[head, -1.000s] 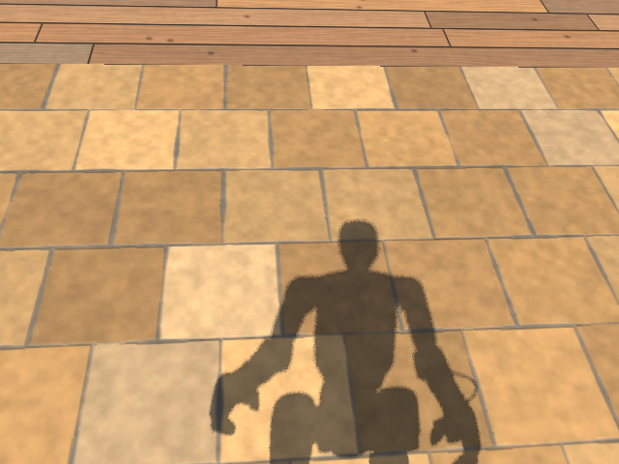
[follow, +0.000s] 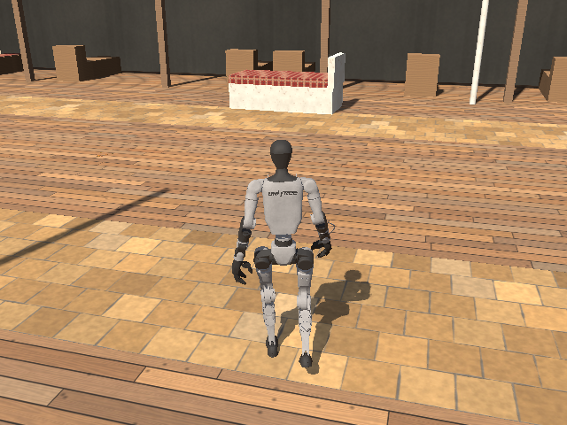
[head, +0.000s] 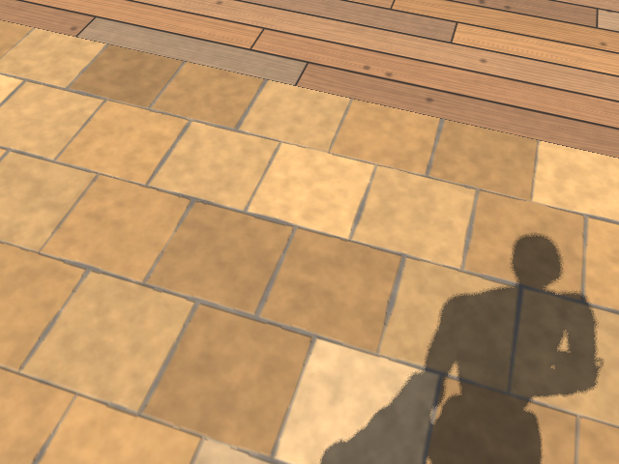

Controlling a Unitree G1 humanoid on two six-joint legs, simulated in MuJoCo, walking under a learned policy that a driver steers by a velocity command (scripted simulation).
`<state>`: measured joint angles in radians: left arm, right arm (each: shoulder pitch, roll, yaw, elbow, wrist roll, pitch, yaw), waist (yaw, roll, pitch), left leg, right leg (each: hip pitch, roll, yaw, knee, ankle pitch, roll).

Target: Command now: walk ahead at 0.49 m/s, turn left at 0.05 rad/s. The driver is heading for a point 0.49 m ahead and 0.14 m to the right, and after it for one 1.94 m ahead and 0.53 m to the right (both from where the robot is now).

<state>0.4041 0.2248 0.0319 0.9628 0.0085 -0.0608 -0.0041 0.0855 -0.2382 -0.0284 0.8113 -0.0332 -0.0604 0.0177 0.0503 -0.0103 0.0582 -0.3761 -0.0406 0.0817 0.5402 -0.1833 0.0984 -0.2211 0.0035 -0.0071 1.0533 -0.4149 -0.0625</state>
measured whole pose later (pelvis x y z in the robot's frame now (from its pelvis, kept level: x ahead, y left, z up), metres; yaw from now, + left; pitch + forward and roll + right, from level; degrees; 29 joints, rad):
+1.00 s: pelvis +0.44 -0.03 +0.01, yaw -20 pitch +1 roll -1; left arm 0.32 0.29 0.08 0.87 0.02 0.02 0.02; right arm 0.07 -0.26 -0.02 0.79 0.00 0.00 -0.03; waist 0.06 0.01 0.06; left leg -0.41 -0.03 -0.06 0.67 -0.29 -0.02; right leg -0.17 0.17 0.20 0.46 -0.28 -0.09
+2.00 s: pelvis +0.43 -0.01 +0.02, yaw -31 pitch -2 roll +0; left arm 0.20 0.24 0.00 1.04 0.01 0.01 0.03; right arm 0.25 -0.22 0.00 1.03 -0.01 0.01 -0.03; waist 0.00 0.00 0.04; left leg -0.12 0.00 -0.01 0.38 -0.22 0.00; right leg -0.14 0.04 0.03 0.37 -0.19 -0.03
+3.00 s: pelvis +0.75 -0.18 +0.01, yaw -31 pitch -1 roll +1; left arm 0.21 0.22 0.04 0.98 0.04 -0.05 -0.02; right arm 0.35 -0.21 -0.04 1.05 -0.01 -0.09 0.01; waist -0.01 -0.03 0.05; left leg -0.12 -0.10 0.11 0.31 -0.18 0.12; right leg -0.56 -0.09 0.01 1.08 -0.22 -0.06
